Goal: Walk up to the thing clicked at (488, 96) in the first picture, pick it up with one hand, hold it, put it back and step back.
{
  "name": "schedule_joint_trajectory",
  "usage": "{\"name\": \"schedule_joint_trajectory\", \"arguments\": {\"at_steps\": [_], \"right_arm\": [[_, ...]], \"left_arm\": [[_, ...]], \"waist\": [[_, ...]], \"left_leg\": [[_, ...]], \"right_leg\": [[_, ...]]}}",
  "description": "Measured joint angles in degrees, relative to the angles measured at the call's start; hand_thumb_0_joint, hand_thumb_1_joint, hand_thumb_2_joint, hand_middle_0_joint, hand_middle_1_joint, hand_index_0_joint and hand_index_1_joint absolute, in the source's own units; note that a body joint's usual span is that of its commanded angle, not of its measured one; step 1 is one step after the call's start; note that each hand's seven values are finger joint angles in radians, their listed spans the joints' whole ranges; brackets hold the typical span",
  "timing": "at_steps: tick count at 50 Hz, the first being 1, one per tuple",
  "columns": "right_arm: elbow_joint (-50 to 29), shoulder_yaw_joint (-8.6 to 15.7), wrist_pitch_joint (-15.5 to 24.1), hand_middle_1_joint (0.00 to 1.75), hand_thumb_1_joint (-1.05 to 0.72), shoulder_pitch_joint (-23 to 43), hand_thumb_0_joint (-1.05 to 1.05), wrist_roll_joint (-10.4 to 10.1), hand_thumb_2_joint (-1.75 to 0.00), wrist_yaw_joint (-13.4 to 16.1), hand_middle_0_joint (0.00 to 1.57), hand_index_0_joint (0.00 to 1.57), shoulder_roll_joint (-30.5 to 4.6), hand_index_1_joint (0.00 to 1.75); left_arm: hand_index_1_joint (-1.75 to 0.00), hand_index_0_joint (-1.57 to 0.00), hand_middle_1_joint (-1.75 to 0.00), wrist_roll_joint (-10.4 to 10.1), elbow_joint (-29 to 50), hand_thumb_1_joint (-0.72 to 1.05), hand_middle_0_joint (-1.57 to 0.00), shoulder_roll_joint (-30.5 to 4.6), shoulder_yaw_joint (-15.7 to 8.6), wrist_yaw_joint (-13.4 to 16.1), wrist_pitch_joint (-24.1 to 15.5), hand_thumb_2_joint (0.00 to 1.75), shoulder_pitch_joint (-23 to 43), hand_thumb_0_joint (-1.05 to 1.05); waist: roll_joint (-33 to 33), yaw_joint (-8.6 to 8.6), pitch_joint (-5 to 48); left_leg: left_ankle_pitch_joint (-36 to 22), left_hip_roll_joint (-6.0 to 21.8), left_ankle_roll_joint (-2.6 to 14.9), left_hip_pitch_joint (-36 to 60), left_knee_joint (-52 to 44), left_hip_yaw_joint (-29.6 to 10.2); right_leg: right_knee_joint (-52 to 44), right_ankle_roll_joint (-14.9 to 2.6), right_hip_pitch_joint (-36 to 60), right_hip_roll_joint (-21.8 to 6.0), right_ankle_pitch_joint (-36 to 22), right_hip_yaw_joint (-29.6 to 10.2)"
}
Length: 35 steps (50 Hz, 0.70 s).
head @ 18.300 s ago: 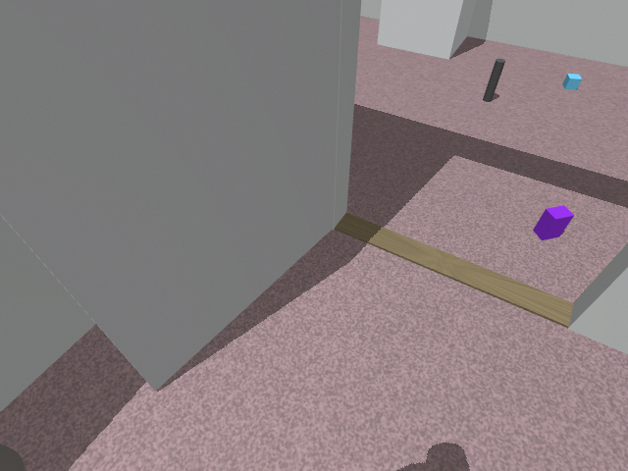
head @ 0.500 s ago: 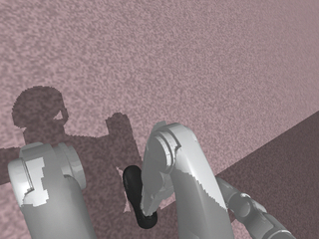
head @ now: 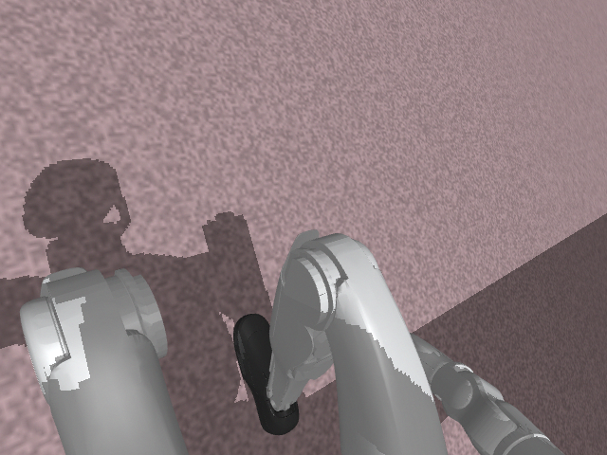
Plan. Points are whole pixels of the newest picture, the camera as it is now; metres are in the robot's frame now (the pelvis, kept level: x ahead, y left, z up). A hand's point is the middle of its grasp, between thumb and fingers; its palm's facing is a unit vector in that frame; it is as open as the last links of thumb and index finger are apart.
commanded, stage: settle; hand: left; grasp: from above
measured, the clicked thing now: out of the picture +0.43 +0.34 -0.16
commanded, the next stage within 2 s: lift in 1.56 s
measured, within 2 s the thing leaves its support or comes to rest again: leaves its support in 0.24 s
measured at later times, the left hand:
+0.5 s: hand out of the picture +0.39 +0.35 -0.06, palm faces +0.42 -0.91 -0.05, open 7.5 cm
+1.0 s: hand out of the picture +0.39 +0.33 +0.01, palm faces +0.37 -0.93 -0.04, open 7.5 cm
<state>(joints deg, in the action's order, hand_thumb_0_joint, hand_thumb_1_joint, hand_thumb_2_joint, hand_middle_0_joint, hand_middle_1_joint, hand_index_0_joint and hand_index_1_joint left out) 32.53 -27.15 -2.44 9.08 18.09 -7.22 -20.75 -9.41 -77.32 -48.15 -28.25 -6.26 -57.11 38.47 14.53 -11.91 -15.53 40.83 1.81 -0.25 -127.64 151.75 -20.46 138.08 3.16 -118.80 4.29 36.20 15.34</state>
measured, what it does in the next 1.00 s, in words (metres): rises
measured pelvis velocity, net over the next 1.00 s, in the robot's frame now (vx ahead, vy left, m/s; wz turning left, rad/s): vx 0.02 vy -0.02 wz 0.14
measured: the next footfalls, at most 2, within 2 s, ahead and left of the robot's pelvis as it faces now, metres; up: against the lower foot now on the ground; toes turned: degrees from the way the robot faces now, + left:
none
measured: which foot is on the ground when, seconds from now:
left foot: down 0.00-1.00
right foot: down 0.00-1.00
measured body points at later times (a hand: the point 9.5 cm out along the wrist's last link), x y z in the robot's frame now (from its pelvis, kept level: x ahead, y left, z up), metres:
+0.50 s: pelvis +0.00 +0.00 +0.03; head +0.20 +0.16 +0.40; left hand +0.36 +0.40 -0.06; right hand +0.20 -0.24 -0.04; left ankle +0.08 +0.12 -0.25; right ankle +0.13 -0.12 -0.25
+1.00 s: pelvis +0.02 -0.02 +0.06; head +0.22 +0.10 +0.44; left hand +0.37 +0.38 +0.01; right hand +0.19 -0.25 -0.05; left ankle +0.08 +0.12 -0.25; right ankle +0.13 -0.12 -0.25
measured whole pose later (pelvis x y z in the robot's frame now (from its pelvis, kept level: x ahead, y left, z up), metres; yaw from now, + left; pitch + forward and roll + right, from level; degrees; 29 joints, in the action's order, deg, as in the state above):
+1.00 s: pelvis +0.02 -0.02 +0.06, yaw +8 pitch +30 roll -8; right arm 38.8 -6.5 -2.0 -3.3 5.1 -3.6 -16.5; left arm -10.7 -44.7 -28.8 -27.8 -13.2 -32.9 29.3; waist 2.3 -6.9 2.2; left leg 40.4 1.8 -0.7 -127.2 136.4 -8.9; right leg 131.6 0.0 -122.2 0.6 40.2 7.1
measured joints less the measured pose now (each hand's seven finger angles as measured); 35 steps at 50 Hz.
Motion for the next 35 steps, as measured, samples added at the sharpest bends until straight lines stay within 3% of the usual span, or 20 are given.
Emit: {"name": "schedule_joint_trajectory", "arguments": {"at_steps": [6, 16, 24, 30, 35], "right_arm": [[-0.13, 1.48, -0.54, 0.30, -0.89, -0.74, 0.00, -0.42, -0.90, 0.12, 0.21, 0.21, 0.22, 0.30], [-0.09, 6.10, -1.50, 0.30, -0.90, -4.00, 0.00, -2.50, -0.90, 0.63, 0.21, 0.21, 1.73, 0.30], [0.84, 10.68, -1.51, 0.29, -0.90, -6.52, 0.00, -5.56, -0.90, 1.40, 0.21, 0.21, 2.36, 0.30], [2.82, 13.89, -1.45, 0.29, -0.89, -8.28, 0.00, -8.12, -0.90, 1.51, 0.21, 0.20, 2.40, 0.30], [3.63, 16.05, -1.23, 0.29, -0.88, -10.63, 0.00, -10.30, -0.89, 1.64, 0.21, 0.20, 2.62, 0.30]], "left_arm": [[-1.04, -0.79, -1.01, 1.02, 4.78, -0.01, -0.70, 2.14, -0.21, -0.28, 3.10, 0.94, -1.98, 0.02], [-1.15, -0.87, -1.11, 3.56, 20.58, -0.12, -0.81, 8.80, -0.56, 0.42, 10.54, 0.99, -9.22, 0.01], [-1.15, -0.88, -1.12, 2.28, 26.54, -0.10, -0.82, 11.15, 0.02, 0.84, 16.26, 1.03, -9.46, 0.01], [-1.16, -0.88, -1.13, 0.24, 24.51, -0.09, -0.81, 11.59, 2.19, -2.83, 17.62, 1.04, -8.61, 0.01], [-1.16, -0.87, -1.13, -0.83, 25.21, -0.09, -0.81, 14.70, 2.65, -5.37, 20.04, 1.04, -8.37, 0.01]], "waist": [[-0.54, 0.42, 0.65], [-2.24, 1.89, 3.95], [-6.29, 3.11, 8.70], [-9.71, 3.79, 12.66], [-11.09, 4.65, 14.87]], "left_leg": [[0.04, -0.09, 0.04, -0.12, -0.55, 0.25], [0.00, -0.21, -0.23, 0.24, -3.50, 2.05], [-1.35, -0.31, 0.27, -0.33, -7.24, 4.93], [-1.84, -0.02, 0.95, -1.02, -9.04, 7.24], [-1.67, 0.08, 0.96, -1.07, -10.55, 8.78]], "right_leg": [[-0.42, -0.10, 0.04, -0.18, 0.29, -0.11], [-1.93, -0.95, 0.13, -1.11, 1.24, -1.16], [-3.89, -1.38, -0.65, -2.10, 1.26, -3.07], [-4.41, -1.37, -1.96, -2.46, 1.39, -4.83], [-4.81, -1.60, -2.68, -2.80, 1.97, -6.05]]}}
